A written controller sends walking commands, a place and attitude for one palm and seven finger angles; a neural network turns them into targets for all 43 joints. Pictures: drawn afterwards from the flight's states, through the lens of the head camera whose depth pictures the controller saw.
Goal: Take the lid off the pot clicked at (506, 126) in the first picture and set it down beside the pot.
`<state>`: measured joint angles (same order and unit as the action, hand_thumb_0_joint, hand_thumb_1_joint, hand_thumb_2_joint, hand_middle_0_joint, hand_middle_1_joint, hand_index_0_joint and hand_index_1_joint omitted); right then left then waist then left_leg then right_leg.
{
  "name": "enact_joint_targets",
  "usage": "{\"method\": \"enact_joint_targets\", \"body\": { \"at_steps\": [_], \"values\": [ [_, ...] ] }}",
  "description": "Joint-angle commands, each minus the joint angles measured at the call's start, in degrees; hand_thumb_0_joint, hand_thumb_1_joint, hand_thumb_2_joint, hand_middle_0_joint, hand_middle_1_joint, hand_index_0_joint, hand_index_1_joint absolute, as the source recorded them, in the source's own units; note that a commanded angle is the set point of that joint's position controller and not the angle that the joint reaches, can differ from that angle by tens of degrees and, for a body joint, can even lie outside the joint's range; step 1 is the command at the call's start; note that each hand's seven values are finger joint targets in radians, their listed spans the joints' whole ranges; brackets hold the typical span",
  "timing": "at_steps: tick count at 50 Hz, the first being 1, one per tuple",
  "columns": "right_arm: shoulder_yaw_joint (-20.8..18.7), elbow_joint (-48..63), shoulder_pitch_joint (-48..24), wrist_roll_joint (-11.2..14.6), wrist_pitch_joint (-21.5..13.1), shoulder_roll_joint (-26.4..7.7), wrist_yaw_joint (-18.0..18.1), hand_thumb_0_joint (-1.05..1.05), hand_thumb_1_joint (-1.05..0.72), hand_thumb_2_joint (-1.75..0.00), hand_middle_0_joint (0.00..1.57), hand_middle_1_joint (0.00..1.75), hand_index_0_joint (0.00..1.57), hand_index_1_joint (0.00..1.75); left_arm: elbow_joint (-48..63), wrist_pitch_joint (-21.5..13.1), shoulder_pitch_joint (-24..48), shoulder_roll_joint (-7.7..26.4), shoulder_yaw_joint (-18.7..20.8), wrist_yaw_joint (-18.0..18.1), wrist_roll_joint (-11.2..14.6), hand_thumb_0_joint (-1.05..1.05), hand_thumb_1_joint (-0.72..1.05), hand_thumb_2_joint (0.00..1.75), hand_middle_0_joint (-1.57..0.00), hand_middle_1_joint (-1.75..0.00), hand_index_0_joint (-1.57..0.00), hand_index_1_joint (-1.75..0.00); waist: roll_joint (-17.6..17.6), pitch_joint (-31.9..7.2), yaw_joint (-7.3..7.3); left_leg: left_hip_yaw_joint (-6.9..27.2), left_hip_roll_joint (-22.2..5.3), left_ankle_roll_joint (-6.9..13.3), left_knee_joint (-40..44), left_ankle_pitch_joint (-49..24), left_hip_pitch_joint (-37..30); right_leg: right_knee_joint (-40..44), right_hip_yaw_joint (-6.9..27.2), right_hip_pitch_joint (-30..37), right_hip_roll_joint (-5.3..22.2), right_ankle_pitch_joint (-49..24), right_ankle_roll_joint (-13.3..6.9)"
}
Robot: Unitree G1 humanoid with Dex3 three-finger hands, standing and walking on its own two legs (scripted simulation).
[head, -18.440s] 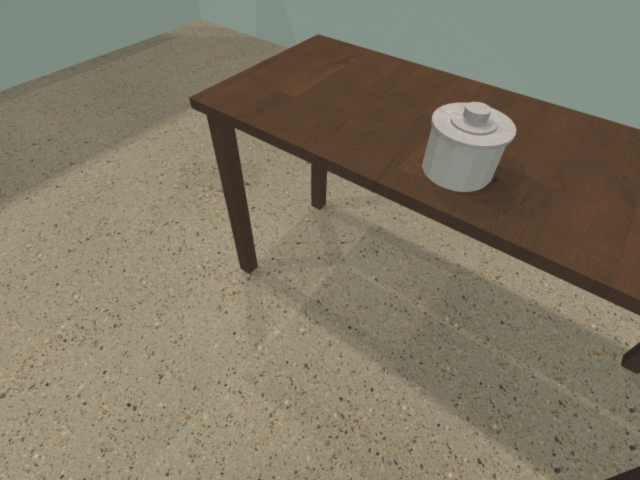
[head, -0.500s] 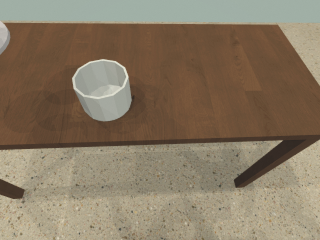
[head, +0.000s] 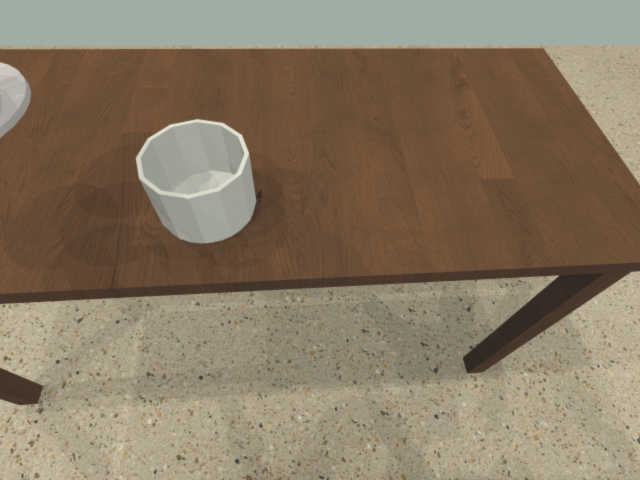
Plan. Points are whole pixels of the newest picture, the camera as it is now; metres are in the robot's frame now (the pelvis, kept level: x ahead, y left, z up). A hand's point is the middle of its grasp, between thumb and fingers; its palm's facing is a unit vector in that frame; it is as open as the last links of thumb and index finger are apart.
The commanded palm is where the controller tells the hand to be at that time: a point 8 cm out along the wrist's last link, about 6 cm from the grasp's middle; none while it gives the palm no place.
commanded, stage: lower the lid onto the table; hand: left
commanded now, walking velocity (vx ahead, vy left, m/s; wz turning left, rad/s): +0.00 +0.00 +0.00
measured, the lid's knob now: out of the picture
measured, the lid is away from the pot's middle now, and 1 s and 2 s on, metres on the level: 0.23 0.23 0.22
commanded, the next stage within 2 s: none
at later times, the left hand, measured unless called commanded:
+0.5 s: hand out of the picture +0.47 +0.35 +0.20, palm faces -0.38 -0.23 -0.90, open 5.4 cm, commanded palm +0.52 +0.36 +0.27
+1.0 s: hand out of the picture +0.47 +0.35 +0.17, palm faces -0.41 -0.23 -0.88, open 5.3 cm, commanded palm +0.53 +0.35 +0.23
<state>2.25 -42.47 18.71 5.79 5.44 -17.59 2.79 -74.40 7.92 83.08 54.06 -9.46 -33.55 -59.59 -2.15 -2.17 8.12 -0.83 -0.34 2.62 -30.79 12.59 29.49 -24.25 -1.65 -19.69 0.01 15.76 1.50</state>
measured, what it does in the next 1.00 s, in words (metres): stands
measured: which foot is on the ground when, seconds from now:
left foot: down 0.00-1.00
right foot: down 0.00-1.00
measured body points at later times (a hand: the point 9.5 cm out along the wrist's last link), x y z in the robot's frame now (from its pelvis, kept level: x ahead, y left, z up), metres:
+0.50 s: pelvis +0.00 +0.00 +0.00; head +0.09 +0.01 +0.44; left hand +0.49 +0.36 +0.25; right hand +0.00 -0.29 -0.12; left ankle +0.02 +0.09 -0.73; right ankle -0.05 -0.14 -0.73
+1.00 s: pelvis +0.00 +0.01 -0.01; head +0.08 +0.02 +0.43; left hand +0.49 +0.36 +0.22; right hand -0.01 -0.28 -0.12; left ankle +0.02 +0.09 -0.73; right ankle -0.05 -0.14 -0.73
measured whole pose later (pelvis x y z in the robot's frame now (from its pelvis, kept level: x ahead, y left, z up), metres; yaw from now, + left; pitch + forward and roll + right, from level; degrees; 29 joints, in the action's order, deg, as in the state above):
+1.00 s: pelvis +0.00 +0.01 -0.01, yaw -1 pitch +13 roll -3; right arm 1.8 -42.6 19.8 5.9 6.1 -17.6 4.1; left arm -75.2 2.4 75.9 54.7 -6.1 -30.9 -58.3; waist -2.0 -3.3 8.8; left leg -1.3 -1.2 2.9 -36.5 15.2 34.8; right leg -29.1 -1.0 -24.9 -0.7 17.7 1.9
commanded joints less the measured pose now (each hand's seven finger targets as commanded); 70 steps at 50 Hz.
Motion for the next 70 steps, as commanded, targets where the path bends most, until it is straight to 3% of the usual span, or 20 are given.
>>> {"method": "enact_joint_targets", "body": {
  "at_steps": [1,6,8,12,13,17,23,27,34,36,39,43,45,48,50,53,58,65,67,70],
  "values": [
    [-2.94,2.56,5.39,0.02,-1.38,-11.34,1.46,0.00,-0.90,-0.90,0.20,0.30,0.20,0.30,12.65,-0.38,29.61,14.65,2.45,3.80,-0.67,0.00,0.70,0.95,-0.69,-1.10,-0.91,-1.16,-6.52,-22.87,0.79,1.74,0.81,1.95,0.13,-17.56,-25.47,2.31,-1.77,-4.56,-3.85,-12.16,-1.75],
    [-3.22,2.49,5.98,0.00,-1.85,-11.31,1.97,0.00,-0.90,-0.90,0.20,0.30,0.20,0.30,18.15,-1.51,33.02,18.41,4.84,4.27,-0.57,0.00,0.70,0.95,-0.69,-1.10,-0.91,-1.16,-10.08,-28.26,0.39,1.58,0.60,2.17,-1.16,-23.04,-28.49,1.47,-1.22,-2.53,-3.76,-15.91,-1.54],
    [-3.17,2.75,5.95,0.11,-2.31,-11.06,2.19,0.00,-0.90,-0.90,0.20,0.30,0.20,0.30,17.67,-2.11,30.89,15.98,3.30,3.93,0.27,0.00,0.70,0.95,-0.69,-1.10,-0.91,-1.16,-11.19,-28.03,0.22,1.77,0.28,1.99,-1.50,-26.71,-30.03,1.45,-1.64,-3.56,-3.80,-16.35,-1.81],
    [-3.37,2.42,6.55,-0.21,-1.76,-11.38,1.69,0.00,-0.90,-0.90,0.20,0.30,0.20,0.30,13.58,-2.03,27.83,17.79,5.44,4.37,-0.65,0.00,0.70,0.95,-0.69,-1.10,-0.91,-1.16,-10.07,-25.04,0.31,1.86,0.47,1.86,-2.16,-25.09,-27.42,1.00,-1.63,-4.93,-4.07,-15.37,-1.66],
    [-3.24,2.83,6.21,-0.02,-1.70,-11.22,1.69,0.00,-0.90,-0.90,0.20,0.30,0.20,0.30,14.75,-2.58,26.08,16.72,4.82,4.01,-0.02,0.00,0.70,0.95,-0.69,-1.10,-0.91,-1.16,-11.10,-25.96,-0.17,1.59,0.23,1.71,-2.39,-29.51,-28.48,0.61,-1.82,-4.42,-3.88,-17.47,-1.90],
    [-3.62,2.64,6.41,-0.22,-0.67,-11.48,1.14,0.00,-0.90,-0.90,0.20,0.30,0.20,0.30,12.32,-2.03,25.42,16.71,5.04,4.23,-0.43,0.00,0.70,0.95,-0.69,-1.10,-0.91,-1.16,-8.78,-23.67,0.44,1.45,0.31,1.81,-2.81,-25.53,-25.91,0.43,-1.59,-5.50,-4.07,-16.14,-1.47],
    [-3.80,3.33,6.53,0.03,-0.53,-11.27,1.54,0.00,-0.90,-0.90,0.20,0.30,0.20,0.30,18.39,-3.09,27.38,17.02,5.47,4.41,0.55,0.00,0.70,0.95,-0.69,-1.10,-0.91,-1.16,-11.17,-29.70,0.17,2.20,-0.40,1.84,-4.08,-33.69,-31.18,-0.47,-1.72,-5.98,-4.05,-18.40,-1.56],
    [-3.74,2.50,7.07,0.03,-0.41,-11.48,1.66,0.00,-0.90,-0.90,0.20,0.30,0.20,0.30,14.04,-3.16,25.69,18.17,6.06,4.78,0.19,0.00,0.70,0.95,-0.69,-1.10,-0.91,-1.16,-8.36,-25.98,1.08,1.53,0.07,2.03,-3.66,-24.39,-26.61,-0.18,-1.51,-6.44,-4.17,-15.43,-1.17],
    [-3.58,2.37,7.15,0.00,-0.41,-11.33,2.08,0.00,-0.90,-0.90,0.20,0.30,0.20,0.30,14.26,-4.22,24.84,17.74,5.88,5.24,0.47,0.00,0.70,0.95,-0.69,-1.10,-0.91,-1.16,-11.34,-27.03,1.02,1.70,-0.45,1.75,-4.82,-27.30,-27.90,-1.11,-1.53,-8.33,-4.32,-15.55,-1.29],
    [-3.38,2.37,7.23,0.15,-0.47,-11.36,2.22,0.00,-0.90,-0.90,0.20,0.30,0.20,0.30,11.15,-4.27,22.29,17.49,5.62,5.19,0.47,0.00,0.70,0.95,-0.69,-1.10,-0.91,-1.16,-8.00,-23.63,1.33,1.38,-0.02,1.90,-4.29,-21.54,-24.11,-0.99,-1.73,-8.29,-4.37,-13.82,-1.28],
    [-3.59,2.70,6.98,-0.05,-0.19,-11.60,2.50,0.00,-0.90,-0.90,0.20,0.30,0.20,0.30,16.18,-5.19,25.10,21.24,8.45,5.76,0.30,0.00,0.70,0.95,-0.69,-1.10,-0.91,-1.16,-11.81,-29.24,0.49,1.53,-0.34,1.74,-5.18,-26.45,-27.13,-1.98,-1.18,-7.17,-4.18,-15.79,-1.36],
    [-3.81,2.87,7.48,-0.06,-0.84,-11.13,2.61,0.00,-0.90,-0.90,0.20,0.30,0.20,0.30,17.99,-5.98,24.54,16.64,6.02,5.43,1.29,0.00,0.70,0.95,-0.69,-1.10,-0.91,-1.16,-14.08,-29.75,0.32,2.90,-1.12,1.26,-5.96,-33.58,-31.58,-2.18,-2.24,-10.79,-4.56,-15.11,-1.73],
    [-3.86,2.20,8.26,-0.18,-0.39,-11.48,2.40,0.00,-0.90,-0.90,0.20,0.30,0.20,0.30,12.67,-5.53,21.60,17.80,7.33,5.72,0.68,0.00,0.70,0.95,-0.69,-1.10,-0.91,-1.16,-9.66,-26.36,0.97,2.71,-0.79,1.52,-6.19,-28.51,-27.79,-2.17,-2.12,-11.38,-4.71,-13.79,-1.33],
    [-3.71,2.54,7.42,0.21,-0.32,-11.45,2.48,0.00,-0.90,-0.90,0.20,0.30,0.20,0.30,12.31,-5.81,20.16,13.04,3.81,5.30,1.81,0.00,0.70,0.95,-0.69,-1.10,-0.91,-1.16,-10.13,-24.46,0.96,2.31,-0.67,1.31,-5.17,-25.26,-26.10,-2.38,-2.36,-12.50,-4.46,-12.24,-1.72],
    [-3.79,1.89,7.86,-0.01,0.06,-11.75,2.40,0.00,-0.90,-0.90,0.20,0.30,0.20,0.30,11.08,-5.48,20.95,13.51,3.95,5.79,1.40,0.00,0.70,0.95,-0.69,-1.10,-0.91,-1.16,-10.02,-23.18,1.41,2.47,-0.61,1.35,-5.21,-21.12,-24.67,-2.22,-2.18,-13.53,-4.60,-10.48,-1.71],
    [-3.73,2.43,7.59,-0.14,-0.52,-11.46,2.99,0.00,-0.90,-0.90,0.20,0.30,0.20,0.30,17.33,-6.66,24.85,14.82,4.88,6.19,1.68,0.00,0.70,0.95,-0.69,-1.10,-0.91,-1.16,-12.66,-28.59,0.69,2.90,-0.90,1.31,-5.63,-24.94,-28.31,-2.97,-2.24,-12.80,-4.66,-11.13,-2.03],
    [-3.52,2.16,8.54,-0.04,-1.04,-11.57,3.90,0.00,-0.90,-0.90,0.20,0.30,0.20,0.30,16.26,-8.02,23.45,19.68,8.14,6.78,1.33,0.00,0.70,0.95,-0.69,-1.10,-0.91,-1.16,-9.80,-30.81,0.90,2.27,-0.65,1.61,-6.31,-23.05,-26.27,-3.73,-1.90,-10.54,-4.63,-12.53,-1.61],
    [-3.17,1.94,8.60,0.12,-0.24,-11.79,3.79,0.00,-0.90,-0.90,0.20,0.30,0.20,0.30,8.61,-7.89,18.43,18.47,6.77,7.11,0.43,0.00,0.70,0.95,-0.69,-1.10,-0.91,-1.16,-9.81,-22.75,1.28,1.47,-0.26,1.22,-6.40,-16.22,-19.55,-4.13,-1.77,-13.21,-4.78,-10.02,-1.79],
    [-3.32,2.10,8.97,0.04,-0.21,-11.76,3.78,0.00,-0.90,-0.90,0.20,0.30,0.20,0.30,10.25,-8.11,19.28,19.41,7.28,7.24,0.28,0.00,0.70,0.95,-0.69,-1.10,-0.91,-1.16,-10.72,-24.00,1.27,1.42,-0.12,1.30,-6.57,-15.57,-19.61,-4.38,-1.68,-12.84,-4.87,-10.03,-1.82],
    [-3.76,2.20,9.94,-0.08,0.04,-11.79,4.06,0.00,-0.90,-0.90,0.20,0.30,0.20,0.30,14.82,-8.58,22.58,21.17,9.00,7.63,0.17,0.00,0.70,0.95,-0.69,-1.10,-0.91,-1.16,-12.73,-30.11,1.22,2.39,-0.91,1.24,-8.01,-24.27,-24.94,-5.09,-1.70,-13.23,-4.89,-12.69,-1.57]
  ]
}}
